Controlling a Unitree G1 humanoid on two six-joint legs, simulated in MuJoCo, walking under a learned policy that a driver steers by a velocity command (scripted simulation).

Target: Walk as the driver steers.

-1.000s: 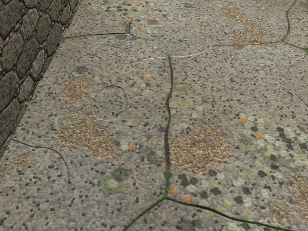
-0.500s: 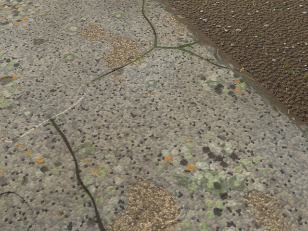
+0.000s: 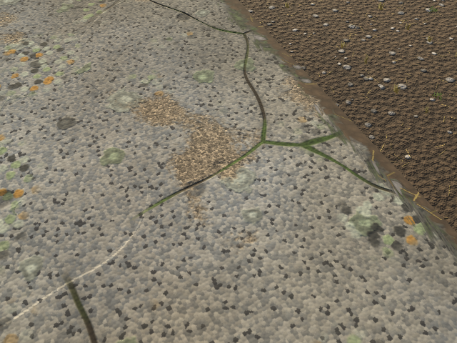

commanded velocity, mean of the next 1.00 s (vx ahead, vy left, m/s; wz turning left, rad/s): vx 1.00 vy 0.00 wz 0.88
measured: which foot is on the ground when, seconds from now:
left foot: up 0.00-0.14, down 0.16-0.60, up 0.62-1.00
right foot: down 0.00-0.16, up 0.18-0.56, down 0.58-1.00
